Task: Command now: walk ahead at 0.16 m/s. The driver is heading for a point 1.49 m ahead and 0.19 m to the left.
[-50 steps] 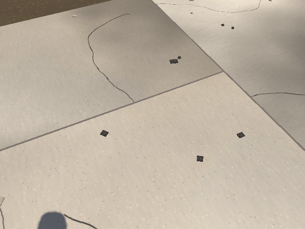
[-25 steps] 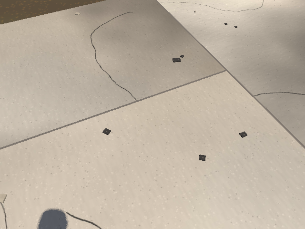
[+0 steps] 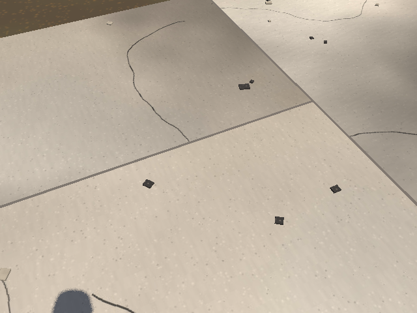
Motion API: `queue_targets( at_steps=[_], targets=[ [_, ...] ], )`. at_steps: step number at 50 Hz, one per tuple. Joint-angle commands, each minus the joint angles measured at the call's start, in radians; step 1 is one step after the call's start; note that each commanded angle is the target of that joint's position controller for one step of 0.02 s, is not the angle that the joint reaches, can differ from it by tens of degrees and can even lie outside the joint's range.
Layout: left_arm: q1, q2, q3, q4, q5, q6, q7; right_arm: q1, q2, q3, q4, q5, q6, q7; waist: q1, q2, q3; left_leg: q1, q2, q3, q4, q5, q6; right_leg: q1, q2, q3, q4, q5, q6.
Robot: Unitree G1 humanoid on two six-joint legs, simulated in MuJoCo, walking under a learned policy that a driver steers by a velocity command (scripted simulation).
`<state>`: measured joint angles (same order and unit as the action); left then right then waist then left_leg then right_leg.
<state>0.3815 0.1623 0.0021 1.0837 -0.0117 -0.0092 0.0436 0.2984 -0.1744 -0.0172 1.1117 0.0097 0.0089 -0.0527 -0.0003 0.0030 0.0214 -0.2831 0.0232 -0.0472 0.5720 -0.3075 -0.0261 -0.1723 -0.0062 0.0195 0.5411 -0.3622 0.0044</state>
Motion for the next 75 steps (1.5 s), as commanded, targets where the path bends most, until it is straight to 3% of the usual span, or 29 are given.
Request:
queue_targets(
  at_steps=[1,4,7,8,9,10,12,15,20,25,28,30,31,32,33,34,36,38,41,48,53,57,59,60,61,62,64,68,75],
  targets=[
    [0.113,0.147,0.034,-0.019,-0.014,-0.008,0.008,0.024,-0.076,-0.015,-0.036,0.005,-0.022,0.001,0.024,-0.093,0.156,-0.107,-0.068,0.095,0.023,-0.293,0.047,-0.170,-0.086,0.143,-0.241,-0.471,-0.113],
    [0.120,0.207,0.060,-0.033,-0.023,-0.034,0.001,-0.021,-0.040,-0.009,-0.074,0.014,-0.077,0.030,0.032,-0.201,0.201,-0.193,-0.019,0.091,0.249,-0.129,0.073,-0.160,-0.291,0.421,-0.368,-0.494,-0.229],
    [-0.015,0.172,0.051,-0.080,-0.030,-0.039,-0.012,0.148,-0.043,-0.021,-0.024,0.027,-0.107,0.046,-0.079,-0.145,0.188,0.108,-0.041,0.114,-0.063,-0.085,0.109,-0.275,-0.180,0.236,-0.230,-0.298,-0.147],
    [-0.045,0.154,0.047,-0.097,-0.027,-0.045,-0.014,0.258,-0.087,-0.039,0.013,0.016,-0.108,0.047,-0.112,-0.035,0.144,0.252,0.004,0.009,-0.128,-0.037,0.111,-0.339,-0.098,0.123,-0.035,-0.126,-0.103],
    [-0.063,0.098,0.032,-0.128,-0.020,-0.062,-0.014,0.405,-0.211,-0.074,0.031,0.019,-0.112,0.048,-0.154,0.246,0.069,0.394,0.208,-0.352,-0.313,-0.151,0.202,-0.480,0.023,-0.050,0.341,-0.035,-0.039],
    [-0.061,0.065,0.024,-0.156,-0.033,-0.086,-0.013,0.452,-0.248,-0.072,0.029,0.000,-0.127,0.062,-0.140,0.334,0.025,0.411,0.377,-0.744,-0.450,-0.248,0.316,-0.600,0.059,0.031,0.595,-0.170,-0.047],
    [-0.070,0.104,0.033,-0.153,-0.043,-0.109,-0.031,0.246,-0.130,-0.036,-0.033,0.000,-0.142,0.063,-0.051,0.109,0.126,0.325,0.334,-0.532,-0.421,-0.183,0.273,-0.681,-0.055,0.088,0.755,-0.016,-0.096],
    [-0.113,0.156,0.065,-0.153,-0.017,-0.115,-0.045,0.211,-0.074,-0.012,-0.050,-0.004,-0.120,0.066,-0.032,0.077,0.104,0.320,0.203,-0.215,-0.438,0.137,0.188,-0.621,-0.114,0.028,0.598,0.153,-0.097],
    [-0.309,0.069,0.041,-0.227,-0.013,-0.096,-0.063,0.258,-0.137,-0.016,-0.063,-0.014,-0.097,0.034,-0.056,0.061,0.120,0.270,0.181,-0.082,-0.466,0.313,0.205,-0.601,-0.095,-0.039,0.301,0.267,-0.037],
    [-0.461,0.104,0.034,-0.289,-0.022,-0.098,-0.081,0.279,-0.178,-0.033,-0.070,0.006,-0.099,0.025,-0.067,0.092,0.155,0.238,0.207,-0.036,-0.496,0.303,0.205,-0.473,-0.053,-0.063,0.073,0.369,-0.046],
    [-0.440,0.149,0.049,-0.302,-0.020,-0.107,-0.091,0.252,-0.193,-0.045,-0.075,0.007,-0.091,0.025,-0.013,0.100,0.112,0.341,0.235,-0.006,-0.396,0.544,0.175,-0.390,-0.026,-0.065,0.014,0.330,-0.092],
    [-0.223,0.214,0.087,-0.243,-0.023,-0.107,-0.085,0.220,-0.202,-0.049,-0.087,-0.007,-0.077,0.028,0.106,0.128,-0.043,0.331,0.199,0.044,-0.122,0.898,0.142,-0.095,0.045,-0.108,0.030,0.293,-0.135],
    [-0.041,0.262,0.111,-0.192,-0.025,-0.101,-0.076,0.200,-0.192,-0.041,-0.105,-0.013,-0.075,0.031,0.188,0.115,-0.150,0.176,0.154,0.068,0.120,0.828,0.107,0.178,-0.004,-0.047,0.040,0.281,-0.172],
    [0.112,0.374,0.136,-0.164,0.004,-0.095,-0.068,0.301,-0.072,-0.008,-0.128,-0.021,-0.089,0.043,0.158,-0.132,-0.335,-0.181,0.003,0.089,0.550,0.352,0.047,0.562,-0.288,0.397,-0.017,0.098,-0.316],
    [0.107,0.330,0.117,-0.155,0.007,-0.093,-0.074,0.321,-0.032,0.005,-0.115,0.007,-0.121,0.052,0.133,-0.256,-0.448,-0.339,-0.093,-0.056,0.782,-0.226,0.044,0.618,-0.410,0.803,-0.259,-0.040,-0.385],
    [-0.002,0.260,0.095,-0.165,-0.002,-0.100,-0.078,0.213,-0.126,-0.020,-0.152,0.037,-0.144,0.055,0.113,-0.198,-0.265,-0.442,-0.023,-0.092,0.857,-0.189,0.072,0.472,-0.366,0.698,-0.290,-0.069,-0.316],
    [-0.181,0.177,0.069,-0.198,0.003,-0.107,-0.085,0.076,-0.162,-0.034,-0.186,0.036,-0.149,0.041,0.044,-0.029,-0.081,-0.390,0.082,-0.038,0.768,-0.017,0.091,0.133,-0.291,0.388,-0.324,0.145,-0.249],
    [-0.221,0.140,0.059,-0.187,0.016,-0.114,-0.092,0.121,-0.129,-0.045,-0.174,0.017,-0.117,0.031,-0.022,-0.065,-0.048,-0.265,0.132,-0.041,0.667,0.048,0.092,-0.031,-0.219,0.235,-0.377,0.217,-0.225],
    [-0.167,0.167,0.062,-0.151,0.014,-0.121,-0.080,0.088,-0.117,-0.052,-0.192,0.010,-0.091,0.027,-0.039,-0.065,0.008,-0.293,0.144,-0.016,0.576,0.100,0.073,-0.098,-0.198,0.148,-0.437,0.284,-0.251],
    [-0.030,0.217,0.067,-0.120,0.003,-0.103,-0.040,-0.221,-0.109,-0.049,-0.286,0.001,-0.107,0.047,0.041,-0.043,0.056,-0.396,0.105,0.038,0.125,0.435,0.039,0.017,-0.169,0.052,-0.458,0.351,-0.214],
    [0.069,0.227,0.073,-0.081,-0.008,-0.081,-0.034,-0.362,-0.111,-0.037,-0.340,0.013,-0.117,0.078,0.084,-0.042,0.087,-0.430,0.073,0.046,-0.022,0.389,0.054,0.194,-0.227,0.051,-0.397,0.368,-0.206],
    [0.036,0.255,0.086,-0.085,-0.007,-0.061,-0.030,-0.284,-0.167,-0.056,-0.343,0.015,-0.128,0.093,0.009,-0.086,0.017,-0.261,0.014,0.084,-0.072,0.242,0.110,0.280,-0.254,0.044,-0.240,0.692,-0.169],
    [0.005,0.221,0.070,-0.109,0.005,-0.054,-0.032,0.040,-0.264,-0.101,-0.255,0.007,-0.127,0.080,-0.141,-0.059,-0.198,0.224,0.038,0.048,-0.053,0.268,0.182,0.103,-0.159,-0.031,0.164,0.778,-0.113],
    [0.125,0.105,0.035,-0.121,0.009,-0.071,-0.043,0.184,-0.368,-0.128,-0.224,-0.015,-0.121,0.076,-0.116,0.162,-0.369,0.658,0.311,-0.398,-0.082,0.130,0.340,-0.321,-0.003,-0.076,0.585,0.377,-0.038],
    [0.121,0.102,0.029,-0.108,-0.003,-0.100,-0.049,0.196,-0.307,-0.107,-0.217,-0.009,-0.119,0.080,-0.117,0.240,-0.445,0.726,0.390,-0.707,-0.254,0.053,0.379,-0.485,0.068,0.072,0.762,-0.191,-0.038],
    [0.025,0.205,0.057,-0.137,-0.032,-0.117,-0.053,0.117,-0.245,-0.085,-0.226,-0.002,-0.121,0.079,-0.109,0.184,-0.302,0.615,0.351,-0.577,-0.267,0.029,0.315,-0.576,-0.002,0.110,0.832,-0.157,-0.062],
    [-0.094,0.213,0.064,-0.166,-0.025,-0.121,-0.043,-0.051,-0.180,-0.063,-0.260,-0.008,-0.121,0.082,-0.050,0.042,-0.113,0.297,0.276,-0.315,-0.324,0.196,0.264,-0.534,-0.098,0.055,0.733,0.012,-0.071],
    [-0.042,0.140,0.069,-0.150,-0.008,-0.070,-0.033,-0.061,-0.163,-0.058,-0.233,-0.016,-0.132,0.085,0.026,0.068,-0.043,0.091,0.199,-0.135,-0.427,0.305,0.261,-0.407,-0.149,0.042,0.587,0.120,-0.051],
    [-0.295,0.129,0.070,-0.231,0.003,-0.075,-0.042,0.044,-0.204,-0.065,-0.190,-0.006,-0.117,0.050,-0.028,0.056,0.028,0.148,0.164,-0.020,-0.470,0.343,0.231,-0.513,-0.126,0.008,0.188,0.449,-0.014]
  ],
)
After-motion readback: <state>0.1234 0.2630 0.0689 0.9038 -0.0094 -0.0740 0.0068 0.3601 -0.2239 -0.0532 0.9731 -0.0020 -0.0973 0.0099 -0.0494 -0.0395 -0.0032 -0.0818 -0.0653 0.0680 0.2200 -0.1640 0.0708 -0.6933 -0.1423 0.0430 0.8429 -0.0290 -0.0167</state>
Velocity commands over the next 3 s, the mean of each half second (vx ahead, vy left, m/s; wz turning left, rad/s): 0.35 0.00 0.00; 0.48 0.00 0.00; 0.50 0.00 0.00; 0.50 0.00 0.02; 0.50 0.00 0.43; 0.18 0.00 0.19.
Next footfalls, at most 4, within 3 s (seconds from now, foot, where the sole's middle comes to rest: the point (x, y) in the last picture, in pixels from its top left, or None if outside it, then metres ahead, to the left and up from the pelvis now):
0.62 right None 0.43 -0.11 -0.77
1.18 left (185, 243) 0.76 0.12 -0.77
1.74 right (247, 175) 1.07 -0.12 -0.77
2.30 left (189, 124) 1.37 0.12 -0.77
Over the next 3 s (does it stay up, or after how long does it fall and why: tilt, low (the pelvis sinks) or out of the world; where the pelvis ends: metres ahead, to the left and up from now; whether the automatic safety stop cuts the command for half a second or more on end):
stays up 1.50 0.06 0.00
